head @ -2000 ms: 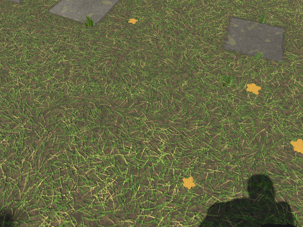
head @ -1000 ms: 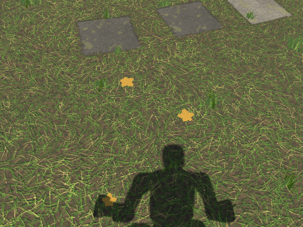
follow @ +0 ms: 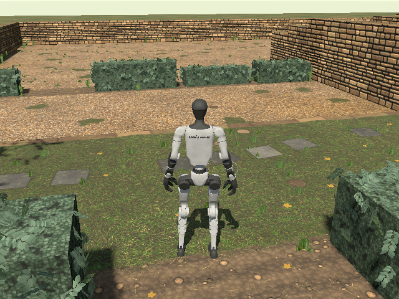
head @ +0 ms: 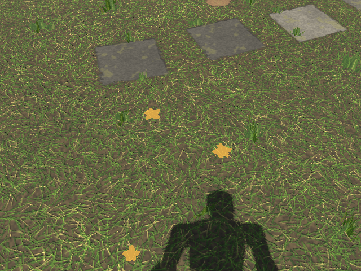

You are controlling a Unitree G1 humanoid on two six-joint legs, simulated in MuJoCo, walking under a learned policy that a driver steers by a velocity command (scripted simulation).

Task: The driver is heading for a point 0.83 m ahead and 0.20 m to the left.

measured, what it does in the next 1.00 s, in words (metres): walks ahead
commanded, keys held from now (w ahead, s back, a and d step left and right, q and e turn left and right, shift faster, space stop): no key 0.48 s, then w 0.52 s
